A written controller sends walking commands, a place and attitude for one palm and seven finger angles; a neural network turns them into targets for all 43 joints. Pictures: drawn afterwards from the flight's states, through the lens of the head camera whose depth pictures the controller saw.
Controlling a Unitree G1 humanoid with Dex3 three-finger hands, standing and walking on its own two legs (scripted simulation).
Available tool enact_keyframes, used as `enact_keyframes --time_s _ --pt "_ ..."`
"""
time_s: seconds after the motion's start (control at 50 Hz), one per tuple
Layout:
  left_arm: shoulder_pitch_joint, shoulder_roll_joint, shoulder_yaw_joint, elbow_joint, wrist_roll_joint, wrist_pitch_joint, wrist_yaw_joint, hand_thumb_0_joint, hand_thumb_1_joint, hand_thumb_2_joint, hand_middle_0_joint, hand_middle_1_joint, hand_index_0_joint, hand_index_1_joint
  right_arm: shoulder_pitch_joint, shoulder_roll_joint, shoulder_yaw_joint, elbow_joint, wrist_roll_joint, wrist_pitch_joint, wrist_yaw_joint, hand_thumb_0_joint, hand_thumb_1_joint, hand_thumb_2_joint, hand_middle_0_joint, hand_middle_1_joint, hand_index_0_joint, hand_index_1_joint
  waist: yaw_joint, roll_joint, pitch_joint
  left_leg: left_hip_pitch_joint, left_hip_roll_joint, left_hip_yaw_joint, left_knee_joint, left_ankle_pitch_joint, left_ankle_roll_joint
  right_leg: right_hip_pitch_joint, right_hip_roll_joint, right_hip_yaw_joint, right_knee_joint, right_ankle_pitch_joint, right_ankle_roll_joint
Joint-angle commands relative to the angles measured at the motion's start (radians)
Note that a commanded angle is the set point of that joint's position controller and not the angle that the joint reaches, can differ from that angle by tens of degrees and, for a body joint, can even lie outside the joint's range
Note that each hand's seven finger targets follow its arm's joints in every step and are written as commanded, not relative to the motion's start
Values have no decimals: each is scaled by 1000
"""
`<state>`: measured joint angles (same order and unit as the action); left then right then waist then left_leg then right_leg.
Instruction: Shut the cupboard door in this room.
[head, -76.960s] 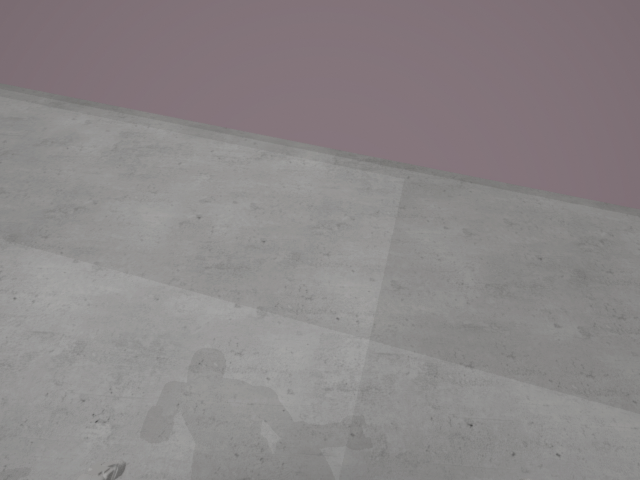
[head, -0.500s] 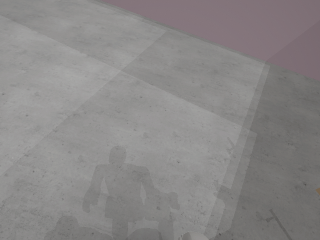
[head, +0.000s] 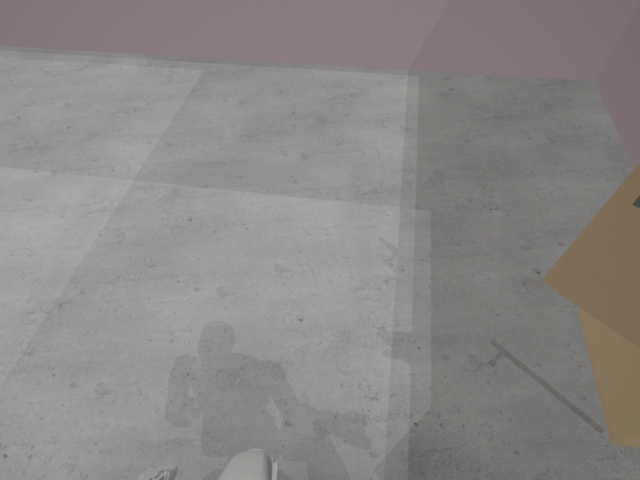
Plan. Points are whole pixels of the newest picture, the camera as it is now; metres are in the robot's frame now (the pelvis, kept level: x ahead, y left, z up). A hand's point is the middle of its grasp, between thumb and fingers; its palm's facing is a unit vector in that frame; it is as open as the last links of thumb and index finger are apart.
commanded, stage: turn to face it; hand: left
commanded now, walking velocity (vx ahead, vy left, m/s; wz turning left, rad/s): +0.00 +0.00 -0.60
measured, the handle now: out of the picture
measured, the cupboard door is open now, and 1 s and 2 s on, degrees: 51 51 51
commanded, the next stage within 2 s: take the last steps up to it in 1.28 s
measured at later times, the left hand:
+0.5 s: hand (178, 450) +0.18 +0.23 -0.17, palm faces -0.25 -0.94 -0.23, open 7.4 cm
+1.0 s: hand (251, 411) +0.23 +0.13 -0.17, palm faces -0.51 -0.83 -0.22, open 7.4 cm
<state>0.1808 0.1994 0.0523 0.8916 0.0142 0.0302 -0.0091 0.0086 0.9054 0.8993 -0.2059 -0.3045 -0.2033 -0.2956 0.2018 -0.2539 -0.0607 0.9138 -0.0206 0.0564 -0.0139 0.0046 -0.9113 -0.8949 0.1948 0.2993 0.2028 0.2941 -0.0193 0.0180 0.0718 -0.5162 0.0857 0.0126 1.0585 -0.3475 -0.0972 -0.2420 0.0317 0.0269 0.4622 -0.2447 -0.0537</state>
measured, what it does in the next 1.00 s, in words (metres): steps on the spot, turning right: left foot, then right foot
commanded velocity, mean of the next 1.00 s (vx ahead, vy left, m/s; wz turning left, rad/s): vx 0.00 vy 0.00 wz -0.56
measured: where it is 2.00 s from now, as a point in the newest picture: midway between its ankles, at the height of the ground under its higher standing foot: outside the picture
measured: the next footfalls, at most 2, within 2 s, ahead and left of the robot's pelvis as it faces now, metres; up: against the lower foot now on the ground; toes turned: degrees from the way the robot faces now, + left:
left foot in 0.24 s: +0.08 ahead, +0.15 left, +0.00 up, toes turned -6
right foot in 0.62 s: +0.03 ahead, -0.11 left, +0.00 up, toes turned -28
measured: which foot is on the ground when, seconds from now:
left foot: up 0.00-0.22, down 0.24-0.62, up 0.64-1.00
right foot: down 0.00-0.24, up 0.26-0.60, down 0.62-1.00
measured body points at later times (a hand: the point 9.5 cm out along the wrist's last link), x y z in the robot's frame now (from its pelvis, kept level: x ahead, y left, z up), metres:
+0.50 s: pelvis +0.04 +0.04 +0.00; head +0.09 +0.04 +0.44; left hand +0.19 +0.28 -0.15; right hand +0.04 -0.22 -0.14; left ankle +0.04 +0.16 -0.74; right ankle -0.03 -0.09 -0.68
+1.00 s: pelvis +0.07 +0.00 +0.00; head +0.10 -0.02 +0.44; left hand +0.26 +0.17 -0.15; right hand +0.00 -0.27 -0.14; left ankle +0.15 +0.12 -0.70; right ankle -0.01 -0.09 -0.74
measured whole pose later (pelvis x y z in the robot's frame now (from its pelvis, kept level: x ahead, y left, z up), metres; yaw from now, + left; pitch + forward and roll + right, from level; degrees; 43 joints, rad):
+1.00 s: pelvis +0.07 +0.00 +0.00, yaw -33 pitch +2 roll +0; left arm 0.21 0.21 0.05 0.91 0.02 0.03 -0.01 0.01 0.90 0.90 -0.21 -0.30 -0.20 -0.30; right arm 0.16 -0.25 -0.05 0.89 -0.01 0.05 -0.02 0.00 -0.91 -0.89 0.19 0.30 0.20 0.29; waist 0.00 0.00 0.06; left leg -0.46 0.06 0.01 0.87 -0.39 -0.10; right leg -0.24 0.04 0.08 0.48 -0.27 -0.02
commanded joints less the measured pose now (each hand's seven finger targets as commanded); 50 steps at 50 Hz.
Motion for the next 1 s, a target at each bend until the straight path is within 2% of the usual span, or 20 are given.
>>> enact_keyframes --time_s 0.0,0.1,0.16,0.18,0.2,0.22,0.24,0.28,0.34,0.48,0.52,0.56,0.58,0.6,0.62,0.64,0.66,0.76,0.9,0.98 --pt "63 213 59 -57 5 -24 17 0 900 900 -200 -300 -200 -300 -47 -73 -15 -95 3 -25 -7 0 -900 -900 200 300 200 300 44 -124 -108 -66 -10 -13 -82 -30 -5 158 -257 288 -117 390 -148" --pt "40 231 71 -59 12 -14 21 0 900 900 -200 -300 -200 -300 -53 -63 -10 -112 14 -38 -13 0 -900 -900 200 300 200 300 38 -156 -117 53 -46 -7 -293 -69 10 124 -248 353 -63 473 -153" --pt "-7 219 70 -63 3 -5 21 0 900 900 -200 -300 -200 -300 35 -72 -10 -85 20 -49 -20 0 -900 -900 200 300 200 300 -9 -151 -139 276 -64 0 -571 116 22 14 -186 347 24 433 -77" --pt "-9 184 62 -71 -4 0 21 0 900 900 -200 -300 -200 -300 73 -109 -14 -74 17 -59 -24 0 -900 -900 200 300 200 300 -24 -71 -167 421 7 -43 -689 196 36 -82 -110 290 96 293 -26" --pt "39 121 52 -82 -15 4 13 0 900 900 -200 -300 -200 -300 87 -200 -27 -78 1 -69 -28 0 -900 -900 200 300 200 300 -13 200 -197 560 243 -270 -746 349 119 -263 35 160 269 -80 37" --pt "33 129 45 -89 -9 0 10 0 900 900 -200 -300 -200 -300 109 -227 -32 -91 0 -59 -28 0 -900 -900 200 300 200 300 -22 270 -191 528 394 -361 -736 504 217 -293 28 43 498 -391 69" --pt "22 145 52 -97 0 4 6 0 900 900 -200 -300 -200 -300 98 -215 -24 -108 -12 -54 -28 0 -900 -900 200 300 200 300 -23 172 -152 427 407 -330 -734 488 269 -275 -8 46 634 -388 73" --pt "15 154 68 -71 11 17 -9 0 900 900 -200 -300 -200 -300 7 -159 -9 -121 -14 -61 -34 0 -900 -900 200 300 200 300 17 197 -75 350 313 -207 -748 505 238 -312 -36 34 742 -288 97" --pt "2 129 56 -74 4 25 -25 0 900 900 -200 -300 -200 -300 11 -139 -6 -117 -14 -61 -35 0 -900 -900 200 300 200 300 15 172 -78 423 244 -42 -695 637 217 -323 -54 -16 700 -228 111" --pt "-73 93 39 -102 4 21 -32 0 900 900 -200 -300 -200 -300 89 -172 -33 -73 -11 -54 -20 0 -900 -900 200 300 200 300 -28 207 -111 471 258 72 -630 660 210 -195 -45 -118 371 -188 94" --pt "-62 104 38 -102 4 17 -31 0 900 900 -200 -300 -200 -300 72 -182 -38 -72 -11 -51 -14 0 -900 -900 200 300 200 300 -19 226 -97 433 272 85 -606 608 198 -132 -38 -136 283 -168 80" --pt "8 120 45 -82 5 10 -30 0 900 900 -200 -300 -200 -300 31 -188 -42 -78 -6 -48 -11 0 -900 -900 200 300 200 300 32 188 -113 359 254 126 -513 502 148 8 -33 -141 105 -13 61" --pt "87 166 54 -56 8 -1 -24 0 900 900 -200 -300 -200 -300 19 -176 -42 -83 2 -48 -6 0 -900 -900 200 300 200 300 75 85 -144 276 209 165 -376 407 99 154 -72 -83 -19 122 36" --pt "158 285 75 -39 19 -17 -10 0 900 900 -200 -300 -200 -300 8 -94 -22 -119 11 -45 -1 0 -900 -900 200 300 200 300 113 -265 -165 30 66 221 -136 -40 35 321 -310 258 -111 403 -53" --pt "196 338 82 -19 2 -18 7 0 900 900 -200 -300 -200 -300 -42 -83 -9 -157 7 -34 -6 0 -900 -900 200 300 200 300 125 -335 -152 -84 -8 113 55 -337 16 274 -446 414 -99 732 -150" --pt "180 330 78 -23 -2 -15 16 0 900 900 -200 -300 -200 -300 -24 -95 -7 -144 12 -21 -13 0 -900 -900 200 300 200 300 104 -242 -157 -89 20 6 138 -281 28 233 -443 370 -111 590 -189" --pt "114 286 75 -41 0 -15 23 0 900 900 -200 -300 -200 -300 -50 -91 -10 -132 8 -22 -15 0 -900 -900 200 300 200 300 87 -272 -104 -138 28 -21 160 -222 26 182 -383 368 -140 488 -165" --pt "1 216 48 -75 1 -26 21 0 900 900 -200 -300 -200 -300 10 -85 -11 -79 1 -21 1 0 -900 -900 200 300 200 300 11 -157 -128 -43 16 0 61 -17 -2 120 -244 168 -98 488 -110" --pt "43 228 54 -57 9 -22 18 0 900 900 -200 -300 -200 -300 -42 -78 -8 -102 7 -27 -4 0 -900 -900 200 300 200 300 33 -157 -111 -26 -19 4 -127 -36 -2 132 -252 264 -105 410 -145" --pt "24 233 60 -55 11 -14 20 0 900 900 -200 -300 -200 -300 -21 -68 -4 -100 14 -42 -11 0 -900 -900 200 300 200 300 23 -177 -116 128 -56 19 -362 -23 16 71 -235 305 -44 464 -129"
